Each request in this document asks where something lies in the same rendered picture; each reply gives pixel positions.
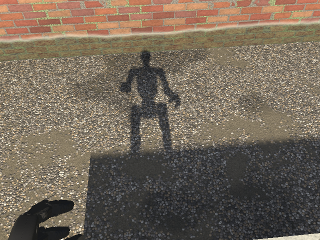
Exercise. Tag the robot left hand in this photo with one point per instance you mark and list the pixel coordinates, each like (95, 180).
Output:
(26, 227)

